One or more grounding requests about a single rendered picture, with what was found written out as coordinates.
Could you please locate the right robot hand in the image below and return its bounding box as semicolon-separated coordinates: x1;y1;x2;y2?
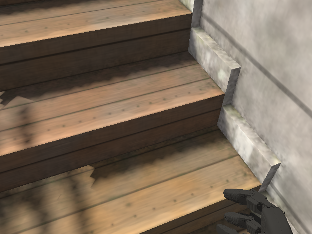
216;188;293;234

